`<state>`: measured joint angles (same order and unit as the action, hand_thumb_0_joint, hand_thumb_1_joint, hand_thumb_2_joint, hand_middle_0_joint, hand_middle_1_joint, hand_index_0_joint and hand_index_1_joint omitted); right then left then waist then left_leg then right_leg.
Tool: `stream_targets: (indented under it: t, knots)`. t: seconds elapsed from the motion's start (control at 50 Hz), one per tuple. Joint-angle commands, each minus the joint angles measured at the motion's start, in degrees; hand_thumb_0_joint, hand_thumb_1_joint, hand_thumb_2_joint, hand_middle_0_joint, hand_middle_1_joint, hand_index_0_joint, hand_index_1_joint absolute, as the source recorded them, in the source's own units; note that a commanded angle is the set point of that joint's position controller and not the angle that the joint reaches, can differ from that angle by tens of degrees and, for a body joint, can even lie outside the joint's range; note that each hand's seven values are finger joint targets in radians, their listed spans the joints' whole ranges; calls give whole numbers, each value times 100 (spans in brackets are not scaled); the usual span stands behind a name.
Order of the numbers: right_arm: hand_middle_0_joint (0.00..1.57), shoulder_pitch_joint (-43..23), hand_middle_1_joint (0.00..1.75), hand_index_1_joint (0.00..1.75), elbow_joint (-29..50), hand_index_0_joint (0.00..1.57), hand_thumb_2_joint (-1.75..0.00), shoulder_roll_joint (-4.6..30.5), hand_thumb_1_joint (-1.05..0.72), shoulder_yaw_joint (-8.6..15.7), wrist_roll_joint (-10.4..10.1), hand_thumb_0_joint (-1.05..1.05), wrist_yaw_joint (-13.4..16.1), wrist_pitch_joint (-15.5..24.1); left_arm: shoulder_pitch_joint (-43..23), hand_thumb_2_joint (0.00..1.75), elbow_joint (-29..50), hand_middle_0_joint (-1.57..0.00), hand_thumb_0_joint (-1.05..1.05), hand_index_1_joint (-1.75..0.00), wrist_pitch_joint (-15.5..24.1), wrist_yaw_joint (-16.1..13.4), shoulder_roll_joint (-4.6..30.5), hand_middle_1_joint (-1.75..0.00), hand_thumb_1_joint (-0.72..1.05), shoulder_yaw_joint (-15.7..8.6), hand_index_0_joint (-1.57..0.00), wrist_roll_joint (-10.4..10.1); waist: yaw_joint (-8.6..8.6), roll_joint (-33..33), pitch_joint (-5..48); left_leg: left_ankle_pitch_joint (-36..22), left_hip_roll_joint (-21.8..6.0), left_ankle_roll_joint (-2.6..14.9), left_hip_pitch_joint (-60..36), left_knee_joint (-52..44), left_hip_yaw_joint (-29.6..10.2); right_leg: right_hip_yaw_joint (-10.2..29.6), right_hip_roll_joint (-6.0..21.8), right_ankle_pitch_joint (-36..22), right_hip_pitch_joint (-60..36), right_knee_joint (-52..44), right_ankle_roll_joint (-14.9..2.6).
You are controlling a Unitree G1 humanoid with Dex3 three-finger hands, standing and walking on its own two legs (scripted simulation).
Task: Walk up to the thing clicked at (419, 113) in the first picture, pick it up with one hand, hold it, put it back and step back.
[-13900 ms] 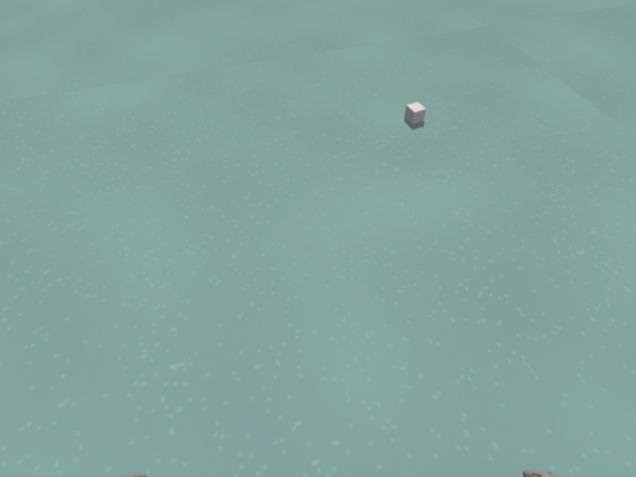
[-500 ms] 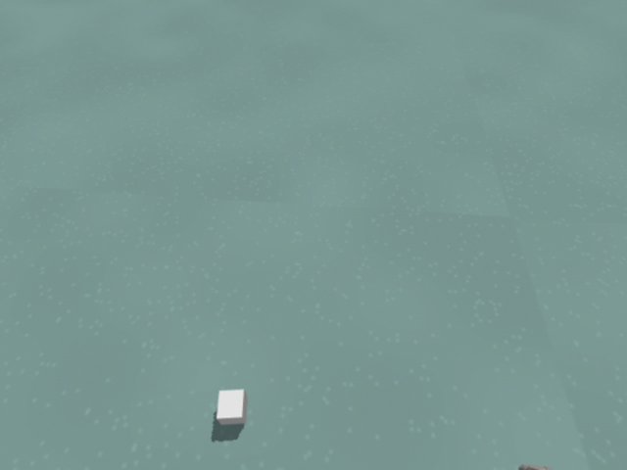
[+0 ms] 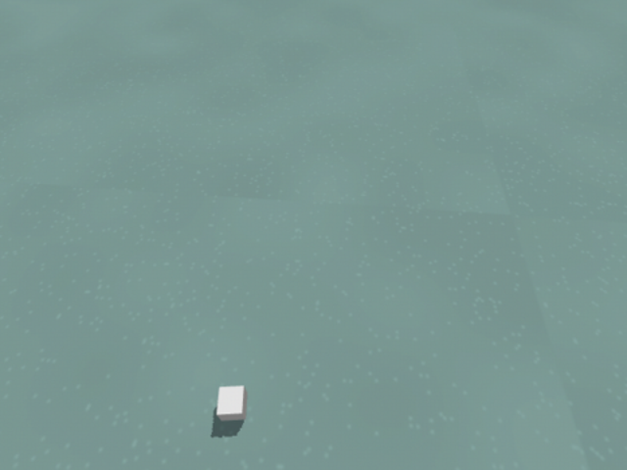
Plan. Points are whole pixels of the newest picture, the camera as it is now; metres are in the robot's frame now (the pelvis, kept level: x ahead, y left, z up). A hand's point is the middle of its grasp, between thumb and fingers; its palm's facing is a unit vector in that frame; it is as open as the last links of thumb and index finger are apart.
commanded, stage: stand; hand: left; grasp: from above
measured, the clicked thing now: (232, 403) +0.39 +0.28 -0.75
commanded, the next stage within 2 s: rise first in 0.60 s
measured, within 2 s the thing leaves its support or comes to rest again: neither
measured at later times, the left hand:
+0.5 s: hand out of the picture +0.07 +0.25 -0.16, palm faces -0.04 -0.94 -0.35, open 7.4 cm
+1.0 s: hand out of the picture +0.14 +0.26 -0.17, palm faces -0.05 -0.93 -0.37, open 9.8 cm
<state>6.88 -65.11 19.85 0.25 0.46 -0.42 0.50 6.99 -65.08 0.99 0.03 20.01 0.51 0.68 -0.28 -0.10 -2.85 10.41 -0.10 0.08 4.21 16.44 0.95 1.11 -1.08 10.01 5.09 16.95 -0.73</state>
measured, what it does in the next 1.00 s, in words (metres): stands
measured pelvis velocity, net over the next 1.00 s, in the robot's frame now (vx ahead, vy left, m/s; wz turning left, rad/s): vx -0.01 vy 0.00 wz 0.02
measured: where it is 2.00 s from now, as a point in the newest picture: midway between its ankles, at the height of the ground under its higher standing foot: outside the picture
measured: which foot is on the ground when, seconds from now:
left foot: down 0.00-1.00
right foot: down 0.00-1.00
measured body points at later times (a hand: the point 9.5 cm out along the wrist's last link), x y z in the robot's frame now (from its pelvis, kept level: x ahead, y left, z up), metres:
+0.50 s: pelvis +0.00 +0.00 +0.00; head +0.01 +0.00 +0.45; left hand +0.07 +0.30 -0.13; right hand +0.07 -0.30 -0.13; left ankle -0.01 +0.12 -0.75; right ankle -0.01 -0.11 -0.75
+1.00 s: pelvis -0.01 +0.00 -0.03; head +0.05 +0.01 +0.42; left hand +0.14 +0.30 -0.15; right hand +0.09 -0.26 -0.15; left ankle -0.01 +0.12 -0.75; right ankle -0.01 -0.11 -0.75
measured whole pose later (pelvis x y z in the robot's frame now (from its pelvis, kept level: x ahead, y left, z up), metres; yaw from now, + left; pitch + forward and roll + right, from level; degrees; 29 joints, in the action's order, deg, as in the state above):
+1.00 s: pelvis -0.01 +0.00 -0.03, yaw +1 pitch +8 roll +0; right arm 14.0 -42.7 14.0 1.5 -1.8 0.8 2.7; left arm -0.2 -55.0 -1.3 1.0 19.1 -7.4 8.6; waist -1.6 -0.4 1.0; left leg 18.4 0.2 0.5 26.6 37.2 -0.1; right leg -0.2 -0.8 17.7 26.4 36.3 -0.6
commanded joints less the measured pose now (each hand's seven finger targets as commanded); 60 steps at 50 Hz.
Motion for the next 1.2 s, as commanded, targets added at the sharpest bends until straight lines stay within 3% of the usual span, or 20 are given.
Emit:
stream_targets:
  t: [0.0,0.66,0.68,0.7,0.72,0.74,0.76,0.78,0.8,0.82,0.84,0.88,0.92,1.0,1.02,1.14,1.18]
  knots:
    - [20,-204,30,30,326,20,-90,1231,-90,190,0,0,102,125,-233,90,361,-20,0,-30,95,-85,1256,-30,90,-263,-20,-32,5,36,383,-909,-773,102,-28,-189,-615,566,822,-1027,-7,-147,-93]
    - [20,-199,30,30,361,20,-90,1240,-90,203,8,0,97,132,-223,90,408,-20,0,-30,107,-82,1278,-30,90,-249,-20,-26,2,116,456,-908,-781,115,-60,-162,-606,585,862,-1048,-72,-151,-109]
    - [20,-210,30,30,364,20,-90,1221,-88,198,6,0,96,130,-211,92,407,-22,0,-36,103,-88,1274,-36,84,-240,-22,-23,13,84,411,-991,-772,102,-43,-183,-621,552,834,-1078,-12,-148,-99]
    - [20,-125,30,30,1949,20,-90,258,-93,-81,-396,0,207,403,-2222,94,2418,-22,0,-44,625,-179,191,-41,76,-215,-18,-288,-638,62,-60,-167,56,100,890,361,87,-76,123,-487,1283,230,20]
    - [20,139,30,30,1664,20,-90,422,-91,-36,-406,0,255,422,-2660,92,1872,-22,0,-52,564,-203,586,-49,68,-380,-19,-269,-406,-231,167,-33,69,142,893,463,87,-102,153,-215,926,216,56]
    - [20,375,30,30,1625,20,-90,646,-90,120,-401,0,303,365,-1471,90,934,-24,0,-60,371,-218,1325,-57,60,-836,-21,-90,-195,-75,159,2,92,119,1060,530,120,-130,133,-44,949,282,3]
    - [20,464,30,30,1736,20,-89,613,-89,179,-351,0,296,337,-1305,90,605,-21,0,-65,244,-128,1281,-64,52,-859,-20,42,-210,-266,441,-24,117,138,1216,812,107,-127,135,-13,1045,467,-2]
    - [20,491,30,30,1927,20,-89,579,-89,217,-322,0,302,359,-1846,87,826,-21,0,-72,239,-26,1377,-72,44,-898,-22,188,-188,-218,642,-68,95,146,1356,1016,66,-141,133,-107,1197,733,-22]
    - [20,559,30,30,2065,20,-90,614,-89,330,-222,0,303,407,-1730,87,779,-21,0,-78,283,53,1440,-79,36,-1009,-22,382,-140,-177,1075,-203,107,139,1438,1295,57,-108,150,-327,1210,1035,-21]
    - [20,752,30,30,2110,20,-90,585,-89,390,-181,0,281,417,-909,87,420,-20,0,-83,200,97,1398,-85,28,-1135,-21,556,21,-9,1366,-395,159,102,1605,1498,29,-132,148,-472,1208,1262,-54]
    - [20,777,30,30,2328,20,-90,552,-90,417,-172,0,246,431,-650,87,567,-19,0,-87,166,124,1234,-89,20,-1132,-21,607,118,76,1512,-405,194,84,1762,1639,16,-127,133,-432,1202,1419,-75]
    - [20,772,30,30,2636,20,-90,495,-89,463,-193,0,225,446,-376,86,1116,-18,0,-90,51,60,1248,-92,4,-1238,-21,750,272,402,1815,-690,209,23,1704,1669,-9,-156,98,-597,1155,1568,-107]
    - [20,679,30,30,2895,20,-89,514,-88,480,-239,0,218,417,-338,85,1313,-19,0,-92,-248,45,954,-95,-12,-1041,-21,810,101,245,1562,-558,169,21,1849,1678,-78,-212,29,-408,1449,1567,-107]
    - [20,533,30,30,3284,20,-90,445,-90,453,-223,0,189,483,-633,87,1980,-20,0,-93,-575,-51,1014,-94,-42,-1069,-20,946,-18,53,1437,-101,99,43,2342,2205,-105,-254,-8,103,2142,2002,-70]
    - [20,553,30,30,3323,20,-90,401,-90,439,-222,0,177,518,-396,87,1944,-19,0,-94,-627,-50,853,-95,-43,-1019,-20,961,-23,-4,1367,2,78,35,2489,2319,-132,-291,-22,232,2285,2155,-71]
    - [20,625,30,30,3707,20,-90,316,-90,501,-182,0,173,680,-110,89,3218,-17,0,-97,-612,-79,991,-97,-46,-1185,-18,1203,-49,276,1862,88,37,19,3069,3156,-208,-264,16,374,3089,3065,-67]
    - [20,660,30,30,3827,20,-90,278,-89,508,-175,0,197,717,143,91,3681,-16,0,-98,-653,-89,938,-98,-47,-1138,-16,1312,-84,323,2168,-11,43,46,3106,3413,-186,-221,23,256,3200,3268,-64]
